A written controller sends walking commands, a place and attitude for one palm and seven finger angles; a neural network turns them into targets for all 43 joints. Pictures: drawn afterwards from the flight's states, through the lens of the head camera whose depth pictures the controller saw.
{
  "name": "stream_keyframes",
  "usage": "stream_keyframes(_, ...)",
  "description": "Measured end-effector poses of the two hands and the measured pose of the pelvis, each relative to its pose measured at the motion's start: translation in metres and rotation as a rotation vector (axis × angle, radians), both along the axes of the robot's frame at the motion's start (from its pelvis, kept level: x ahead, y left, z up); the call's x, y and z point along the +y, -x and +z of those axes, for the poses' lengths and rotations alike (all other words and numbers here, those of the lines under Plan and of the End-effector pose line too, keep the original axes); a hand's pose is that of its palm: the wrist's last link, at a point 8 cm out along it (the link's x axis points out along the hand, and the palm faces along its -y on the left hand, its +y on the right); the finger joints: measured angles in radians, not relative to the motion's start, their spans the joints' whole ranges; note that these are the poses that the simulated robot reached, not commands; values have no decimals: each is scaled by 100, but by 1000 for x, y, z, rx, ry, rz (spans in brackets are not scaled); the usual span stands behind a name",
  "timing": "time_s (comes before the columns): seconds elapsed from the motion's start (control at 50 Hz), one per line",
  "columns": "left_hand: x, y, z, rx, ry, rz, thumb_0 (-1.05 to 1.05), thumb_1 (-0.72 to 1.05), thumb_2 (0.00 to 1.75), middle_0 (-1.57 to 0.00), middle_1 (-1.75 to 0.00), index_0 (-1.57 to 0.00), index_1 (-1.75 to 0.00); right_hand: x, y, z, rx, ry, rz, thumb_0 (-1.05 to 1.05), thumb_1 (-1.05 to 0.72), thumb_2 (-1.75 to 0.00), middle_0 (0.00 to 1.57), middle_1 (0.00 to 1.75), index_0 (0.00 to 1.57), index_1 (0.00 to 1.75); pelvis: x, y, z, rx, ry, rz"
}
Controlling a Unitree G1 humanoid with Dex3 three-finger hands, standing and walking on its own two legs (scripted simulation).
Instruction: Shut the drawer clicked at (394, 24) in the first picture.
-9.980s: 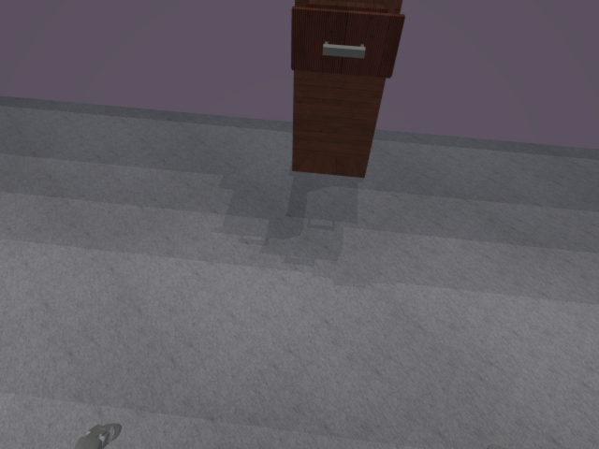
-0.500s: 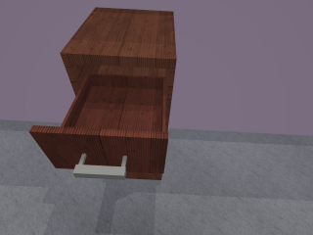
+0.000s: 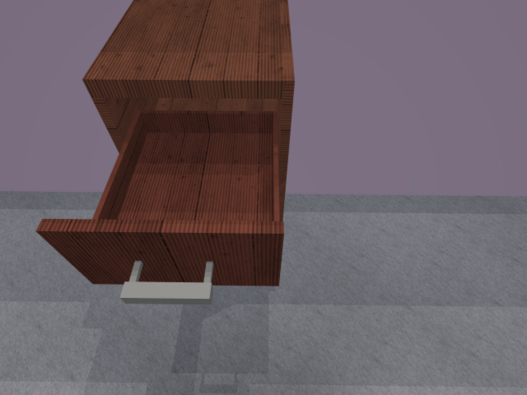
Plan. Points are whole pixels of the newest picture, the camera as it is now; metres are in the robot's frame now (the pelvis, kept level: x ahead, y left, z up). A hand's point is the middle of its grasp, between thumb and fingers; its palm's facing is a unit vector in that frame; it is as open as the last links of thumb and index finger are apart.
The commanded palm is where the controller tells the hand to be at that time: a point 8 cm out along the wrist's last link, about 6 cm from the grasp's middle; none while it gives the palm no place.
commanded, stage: come to a stop and stand still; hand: left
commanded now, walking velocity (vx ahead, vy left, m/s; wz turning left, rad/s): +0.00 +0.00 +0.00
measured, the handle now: (171, 280) +0.27 +0.16 +0.02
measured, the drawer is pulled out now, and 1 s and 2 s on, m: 0.29 0.29 0.29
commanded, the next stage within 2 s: look again from close up in 1.58 s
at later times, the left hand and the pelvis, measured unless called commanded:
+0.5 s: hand out of the picture +0.04 +0.22 -0.16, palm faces -0.01 -0.97 -0.25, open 7.4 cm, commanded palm none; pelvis +0.02 +0.03 +0.01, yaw -1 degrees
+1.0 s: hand out of the picture +0.07 +0.17 -0.16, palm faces +0.01 -0.97 -0.24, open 7.3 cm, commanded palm none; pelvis +0.04 -0.01 +0.01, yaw -1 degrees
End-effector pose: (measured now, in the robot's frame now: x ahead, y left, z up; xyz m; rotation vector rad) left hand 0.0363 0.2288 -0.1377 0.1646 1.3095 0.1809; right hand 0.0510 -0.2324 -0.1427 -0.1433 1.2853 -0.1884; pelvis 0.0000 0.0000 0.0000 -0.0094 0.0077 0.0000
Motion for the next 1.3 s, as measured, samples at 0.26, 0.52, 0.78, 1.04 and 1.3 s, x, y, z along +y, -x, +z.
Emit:
stream_keyframes(0.26,21,8,0,1,19,-53,1,91,90,-20,-30,-20,-30,24,28,11,-20,0,12,0,-92,-90,20,30,20,30,23,0,4,-7,5,-14)
stream_keyframes(0.52,36,-2,14,39,-33,-37,1,91,90,-20,-30,-19,-30,49,47,-2,96,-72,13,1,-91,-90,20,30,20,30,29,-17,7,-10,-19,-25)
stream_keyframes(0.78,9,-22,11,23,-22,-32,1,92,90,-20,-30,-20,-30,25,22,-3,79,-54,8,0,-91,-90,20,30,20,30,10,-33,8,-17,-27,-24)
stream_keyframes(1.04,-12,-21,13,16,-21,-29,1,92,90,-20,-30,-20,-30,-2,12,1,74,-40,19,0,-91,-90,20,30,20,30,-13,-34,10,-18,-28,-16)
stream_keyframes(1.3,-32,2,13,48,-11,-19,1,92,90,-20,-30,-20,-30,-12,34,1,122,-61,17,0,-91,-90,20,30,20,30,-30,-26,11,-21,-25,-11)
